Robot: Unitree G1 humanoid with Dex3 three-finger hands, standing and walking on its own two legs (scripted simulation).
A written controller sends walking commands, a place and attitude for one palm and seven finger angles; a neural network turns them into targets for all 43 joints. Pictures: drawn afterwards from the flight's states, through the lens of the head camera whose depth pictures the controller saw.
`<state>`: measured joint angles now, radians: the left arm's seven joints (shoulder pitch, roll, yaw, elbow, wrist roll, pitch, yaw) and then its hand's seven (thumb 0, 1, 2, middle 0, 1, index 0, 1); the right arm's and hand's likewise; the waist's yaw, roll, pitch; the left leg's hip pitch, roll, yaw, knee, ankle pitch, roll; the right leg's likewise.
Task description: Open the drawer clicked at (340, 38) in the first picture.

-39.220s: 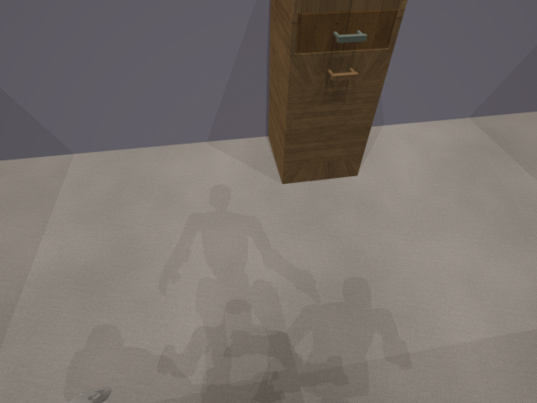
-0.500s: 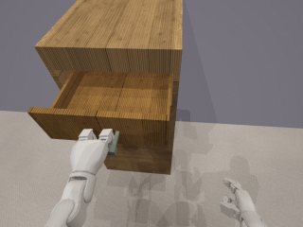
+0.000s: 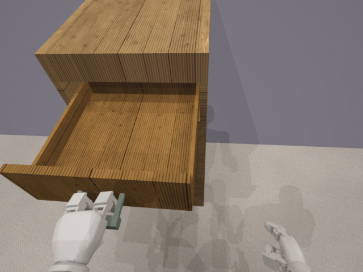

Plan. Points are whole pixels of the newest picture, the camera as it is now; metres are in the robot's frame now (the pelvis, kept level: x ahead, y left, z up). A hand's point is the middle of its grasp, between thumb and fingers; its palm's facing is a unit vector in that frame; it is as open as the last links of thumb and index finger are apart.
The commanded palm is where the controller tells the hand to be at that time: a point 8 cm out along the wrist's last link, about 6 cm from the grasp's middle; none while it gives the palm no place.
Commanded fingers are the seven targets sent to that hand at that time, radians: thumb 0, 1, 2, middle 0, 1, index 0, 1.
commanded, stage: pull the drawer open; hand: left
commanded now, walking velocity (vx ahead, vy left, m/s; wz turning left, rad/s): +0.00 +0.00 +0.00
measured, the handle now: (95, 209) +0.23 +0.21 +0.04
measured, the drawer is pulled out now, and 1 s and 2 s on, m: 0.29 0.30 0.30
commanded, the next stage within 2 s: open the thumb to release the handle in 0.48 s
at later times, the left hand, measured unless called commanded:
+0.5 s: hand (92, 245) +0.17 +0.20 +0.02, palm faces +0.02 -0.10 -0.99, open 5.5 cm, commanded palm +0.13 +0.21 +0.07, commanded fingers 0.00 0.90 0.90 -0.40 -1.35 -0.40 -1.35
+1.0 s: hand (91, 245) +0.17 +0.20 +0.02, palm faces +0.02 -0.11 -0.99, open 10.6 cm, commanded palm +0.14 +0.22 +0.07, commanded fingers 0.00 -0.50 0.30 -0.30 -1.20 -0.30 -1.20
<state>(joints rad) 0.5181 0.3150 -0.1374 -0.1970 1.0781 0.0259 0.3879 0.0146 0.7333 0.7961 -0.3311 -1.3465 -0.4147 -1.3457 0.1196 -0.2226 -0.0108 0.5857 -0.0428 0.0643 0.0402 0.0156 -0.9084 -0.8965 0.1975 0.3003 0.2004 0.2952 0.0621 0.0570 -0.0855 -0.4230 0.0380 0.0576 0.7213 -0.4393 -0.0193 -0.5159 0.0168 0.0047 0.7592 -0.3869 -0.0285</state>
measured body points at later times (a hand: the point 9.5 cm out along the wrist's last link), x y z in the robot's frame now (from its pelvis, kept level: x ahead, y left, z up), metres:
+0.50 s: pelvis -0.02 +0.00 +0.00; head +0.01 -0.04 +0.44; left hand +0.16 +0.20 +0.07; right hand +0.19 -0.21 -0.11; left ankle -0.05 +0.13 -0.71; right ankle -0.01 -0.10 -0.71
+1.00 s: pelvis -0.03 +0.00 +0.00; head +0.00 -0.04 +0.45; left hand +0.16 +0.20 +0.07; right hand +0.20 -0.21 -0.10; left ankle -0.05 +0.13 -0.71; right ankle -0.01 -0.10 -0.71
